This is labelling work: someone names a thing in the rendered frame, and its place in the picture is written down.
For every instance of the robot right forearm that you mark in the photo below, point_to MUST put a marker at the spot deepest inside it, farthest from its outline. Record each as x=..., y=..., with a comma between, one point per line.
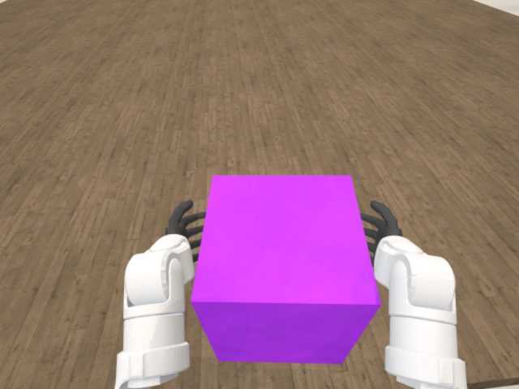
x=422, y=350

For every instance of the right robot hand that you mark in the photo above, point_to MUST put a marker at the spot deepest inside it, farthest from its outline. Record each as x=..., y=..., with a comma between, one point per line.
x=385, y=229

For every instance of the left robot hand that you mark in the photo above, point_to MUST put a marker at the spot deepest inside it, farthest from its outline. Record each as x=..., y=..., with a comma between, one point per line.
x=177, y=224

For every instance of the carton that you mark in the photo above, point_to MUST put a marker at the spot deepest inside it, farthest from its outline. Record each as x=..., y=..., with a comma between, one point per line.
x=284, y=273

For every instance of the robot left forearm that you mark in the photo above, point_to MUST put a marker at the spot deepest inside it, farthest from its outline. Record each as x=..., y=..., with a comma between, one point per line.
x=154, y=347

